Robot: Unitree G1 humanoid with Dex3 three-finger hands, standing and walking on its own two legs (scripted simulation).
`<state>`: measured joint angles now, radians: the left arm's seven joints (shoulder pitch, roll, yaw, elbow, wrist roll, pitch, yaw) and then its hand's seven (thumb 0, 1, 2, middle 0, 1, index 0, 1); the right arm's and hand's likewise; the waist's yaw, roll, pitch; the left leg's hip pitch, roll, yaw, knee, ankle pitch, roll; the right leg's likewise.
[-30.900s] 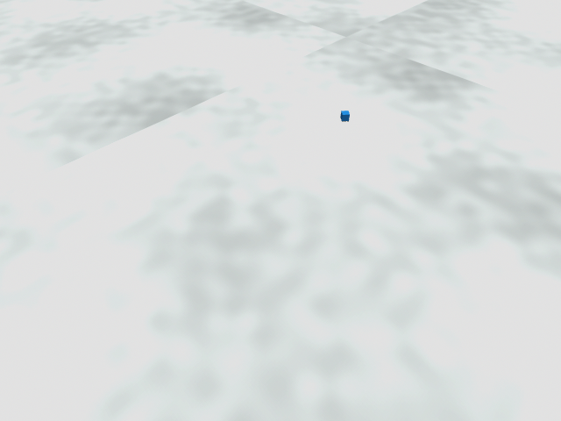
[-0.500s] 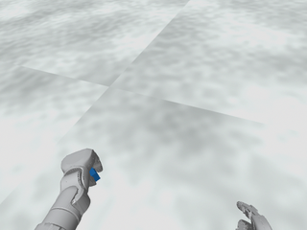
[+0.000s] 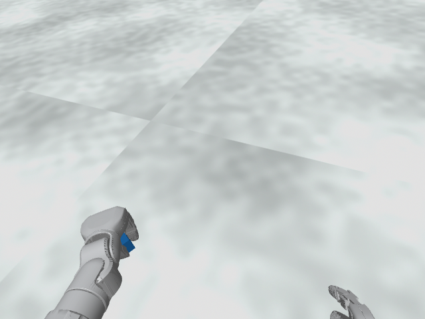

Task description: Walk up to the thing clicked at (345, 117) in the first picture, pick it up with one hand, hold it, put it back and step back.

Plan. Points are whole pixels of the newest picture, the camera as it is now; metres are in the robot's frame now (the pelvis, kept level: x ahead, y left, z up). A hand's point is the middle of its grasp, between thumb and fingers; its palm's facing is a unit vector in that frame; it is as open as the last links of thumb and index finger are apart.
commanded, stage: crouch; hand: left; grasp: from above
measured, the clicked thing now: (118, 243) +0.32 +0.24 -0.06
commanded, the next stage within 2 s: none
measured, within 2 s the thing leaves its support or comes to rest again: neither
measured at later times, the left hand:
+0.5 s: hand (124, 263) +0.29 +0.23 -0.10, palm faces -0.44 -0.14 -0.89, open 5.2 cm
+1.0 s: hand (150, 276) +0.34 +0.25 -0.34, palm faces -0.39 -0.12 -0.91, open 5.4 cm
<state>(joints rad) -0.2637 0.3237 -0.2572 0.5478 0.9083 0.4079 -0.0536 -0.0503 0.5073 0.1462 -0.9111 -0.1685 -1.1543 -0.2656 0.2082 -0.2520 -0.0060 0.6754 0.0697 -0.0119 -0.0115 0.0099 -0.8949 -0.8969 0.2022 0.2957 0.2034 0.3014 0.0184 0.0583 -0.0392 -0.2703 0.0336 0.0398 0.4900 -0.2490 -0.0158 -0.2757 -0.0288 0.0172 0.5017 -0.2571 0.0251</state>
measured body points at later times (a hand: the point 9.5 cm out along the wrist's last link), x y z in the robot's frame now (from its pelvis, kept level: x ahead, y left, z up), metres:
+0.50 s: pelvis -0.01 +0.00 -0.01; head +0.03 -0.01 +0.43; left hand +0.31 +0.24 -0.04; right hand +0.14 -0.25 -0.13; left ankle +0.00 +0.13 -0.74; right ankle +0.00 -0.14 -0.74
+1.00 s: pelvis -0.06 +0.01 -0.21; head +0.11 +0.01 +0.20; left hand +0.36 +0.25 -0.29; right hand -0.02 -0.26 -0.35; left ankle +0.00 +0.13 -0.74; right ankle +0.00 -0.14 -0.74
